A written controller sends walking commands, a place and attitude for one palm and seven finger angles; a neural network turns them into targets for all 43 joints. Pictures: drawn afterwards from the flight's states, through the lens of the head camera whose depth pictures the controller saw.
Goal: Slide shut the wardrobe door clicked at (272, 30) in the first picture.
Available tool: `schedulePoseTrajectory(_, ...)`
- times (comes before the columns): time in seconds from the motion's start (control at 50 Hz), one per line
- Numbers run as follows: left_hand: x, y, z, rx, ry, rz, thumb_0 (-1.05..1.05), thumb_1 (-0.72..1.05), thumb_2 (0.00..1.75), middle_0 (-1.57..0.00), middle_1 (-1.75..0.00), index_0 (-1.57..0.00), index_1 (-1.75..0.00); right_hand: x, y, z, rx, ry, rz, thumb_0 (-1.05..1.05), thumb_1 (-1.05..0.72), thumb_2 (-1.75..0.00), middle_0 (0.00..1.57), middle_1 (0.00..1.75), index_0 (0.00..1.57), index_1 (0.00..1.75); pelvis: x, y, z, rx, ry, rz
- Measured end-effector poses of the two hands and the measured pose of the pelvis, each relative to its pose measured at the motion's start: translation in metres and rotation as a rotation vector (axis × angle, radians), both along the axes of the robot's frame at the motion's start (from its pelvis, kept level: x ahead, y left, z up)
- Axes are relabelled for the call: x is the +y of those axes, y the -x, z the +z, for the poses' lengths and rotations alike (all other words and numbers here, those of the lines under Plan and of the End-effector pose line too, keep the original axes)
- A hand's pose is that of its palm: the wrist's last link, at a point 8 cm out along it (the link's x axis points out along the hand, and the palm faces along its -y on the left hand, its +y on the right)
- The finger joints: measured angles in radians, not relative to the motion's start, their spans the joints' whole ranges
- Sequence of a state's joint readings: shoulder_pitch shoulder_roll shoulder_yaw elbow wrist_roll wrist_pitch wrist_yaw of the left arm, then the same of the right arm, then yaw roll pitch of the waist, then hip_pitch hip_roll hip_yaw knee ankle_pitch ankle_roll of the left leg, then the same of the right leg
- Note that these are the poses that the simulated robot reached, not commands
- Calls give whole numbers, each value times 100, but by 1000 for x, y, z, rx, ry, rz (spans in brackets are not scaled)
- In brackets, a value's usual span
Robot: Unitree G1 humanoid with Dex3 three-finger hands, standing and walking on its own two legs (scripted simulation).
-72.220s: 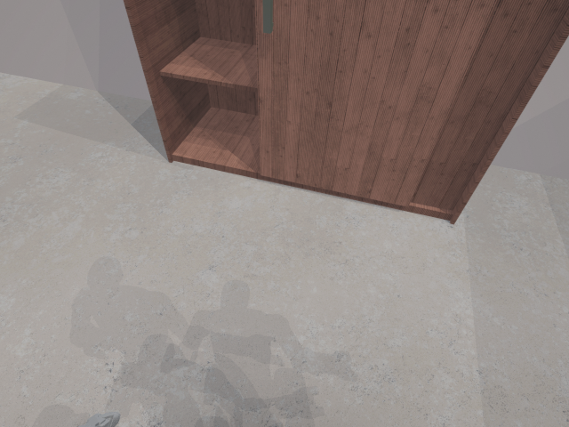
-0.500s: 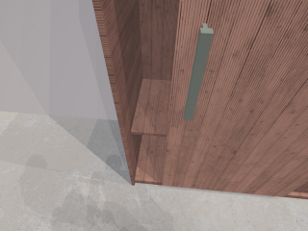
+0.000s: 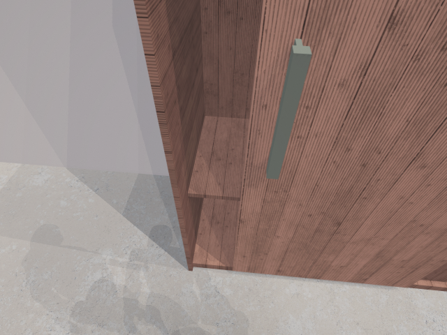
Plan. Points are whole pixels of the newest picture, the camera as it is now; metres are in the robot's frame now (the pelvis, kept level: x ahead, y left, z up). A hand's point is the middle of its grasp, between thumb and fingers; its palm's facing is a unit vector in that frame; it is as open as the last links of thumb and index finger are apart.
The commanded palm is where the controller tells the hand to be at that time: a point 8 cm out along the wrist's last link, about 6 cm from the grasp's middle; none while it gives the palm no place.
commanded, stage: look again from close up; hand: right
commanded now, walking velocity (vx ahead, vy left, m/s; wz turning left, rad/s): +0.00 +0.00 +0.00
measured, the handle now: (283, 118) +0.48 -0.08 +0.15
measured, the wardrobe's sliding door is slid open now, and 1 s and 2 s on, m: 0.18 0.18 0.18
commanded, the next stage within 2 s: raise the hand with hooked fingers in 0.14 s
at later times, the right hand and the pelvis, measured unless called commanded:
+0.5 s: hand (347, 285) +0.21 -0.17 +0.05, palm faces +0.12 +0.99 -0.07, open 7.7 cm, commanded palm +0.11 -0.23 -0.03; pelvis -0.04 +0.01 -0.03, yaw -3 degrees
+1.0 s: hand (364, 307) +0.18 -0.20 +0.03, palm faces -0.06 +1.00 -0.06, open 10.6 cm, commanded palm +0.13 -0.26 +0.05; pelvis -0.05 +0.03 -0.05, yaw -5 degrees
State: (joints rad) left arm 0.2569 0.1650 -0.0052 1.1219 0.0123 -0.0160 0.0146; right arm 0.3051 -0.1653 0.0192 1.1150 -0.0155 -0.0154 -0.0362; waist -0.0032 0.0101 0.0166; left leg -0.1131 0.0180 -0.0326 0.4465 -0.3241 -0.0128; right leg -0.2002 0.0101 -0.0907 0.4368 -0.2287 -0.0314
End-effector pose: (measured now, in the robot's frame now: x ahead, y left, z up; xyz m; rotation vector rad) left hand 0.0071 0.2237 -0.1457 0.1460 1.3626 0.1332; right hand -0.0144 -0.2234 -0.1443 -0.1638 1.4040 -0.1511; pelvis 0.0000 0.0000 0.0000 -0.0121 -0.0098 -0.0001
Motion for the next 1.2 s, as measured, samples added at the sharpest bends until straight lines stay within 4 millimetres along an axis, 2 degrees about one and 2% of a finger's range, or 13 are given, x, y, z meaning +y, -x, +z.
schedulePoseTrajectory(0.28, 4, 3, 2, -17, -5, 7, 1, 91, 90, -20, -30, -20, -30, 7, -9, 4, -64, -8, -48, 1, -91, -90, 20, 30, 20, 30, 4, 2, -1, 3, -10, -10)
schedulePoseTrajectory(0.32, 10, -11, 9, -148, -36, -20, 1, 91, 90, -20, -30, -20, -30, -6, -52, 35, -333, 41, -75, 2, -93, -89, 20, 31, 21, 30, 5, 7, -3, 0, -1, -14)
schedulePoseTrajectory(0.4, 22, -53, 19, -424, -51, -59, 2, 91, 90, -20, -30, -20, -30, -17, -140, 124, -890, 104, -38, 3, -90, -88, 20, 33, 20, 32, 6, 18, -9, 13, 4, -56)
schedulePoseTrajectory(0.48, 34, -99, 35, -661, -73, -85, 2, 90, 90, -20, -30, -20, -30, -6, -190, 190, -1344, 31, 76, 2, -83, -85, 20, 37, 20, 36, 11, 32, -21, 74, -7, -60)
schedulePoseTrajectory(0.52, 39, -117, 44, -752, -79, -100, 2, 90, 90, -20, -30, -20, -30, 3, -191, 192, -1470, -65, 130, 1, -79, -84, 20, 39, 21, 39, 16, 39, -30, 101, -6, -50)
schedulePoseTrajectory(0.56, 44, -132, 54, -825, -90, -131, 2, 90, 90, -20, -30, -20, -30, 9, -180, 177, -1484, -147, 176, 1, -74, -82, 21, 42, 21, 41, 21, 44, -39, 115, -6, -49)
schedulePoseTrajectory(0.68, 46, -161, 68, -920, -122, -222, 1, 90, 90, -20, -30, -20, -30, -5, -110, 113, -1225, -155, 42, 1, -60, -76, 22, 50, 23, 50, 29, 52, -55, 122, -21, -70)
schedulePoseTrajectory(0.76, 34, -165, 58, -903, -119, -289, 1, 90, 90, -20, -30, -20, -30, -25, -88, 131, -1332, 5, -18, 2, -50, -72, 23, 56, 23, 56, 33, 54, -61, 117, -49, -96)
schedulePoseTrajectory(0.86, 12, -150, 33, -840, -53, -312, 1, 90, 90, -20, -30, -20, -30, -22, -114, 183, -1571, 10, 148, 2, -38, -67, 23, 64, 23, 63, 33, 58, -63, 96, -75, -117)
schedulePoseTrajectory(0.94, 2, -126, 22, -773, -7, -243, 2, 90, 90, -20, -30, -20, -30, -20, -156, 186, -1447, -110, 277, 1, -28, -63, 24, 70, 24, 69, 31, 59, -56, 96, -70, -102)
schedulePoseTrajectory(1.0, 3, -108, 22, -737, 1, -179, 2, 90, 90, -20, -30, -21, -30, -29, -175, 183, -1327, -154, 231, 1, -22, -60, 25, 74, 25, 74, 27, 55, -47, 99, -57, -81)
schedulePoseTrajectory(1.1, 14, -90, 29, -703, -32, -132, 2, 90, 90, -20, -30, -21, -30, -55, -173, 205, -1387, -69, 99, 1, -10, -55, 26, 82, 26, 81, 19, 44, -36, 99, -45, -58)
schedulePoseTrajectory(1.2, 22, -94, 37, -692, -77, -175, 2, 90, 90, -20, -30, -20, -30, -68, -168, 222, -1455, -21, 120, 1, 1, -50, 26, 89, 27, 89, 11, 42, -32, 84, -51, -71)
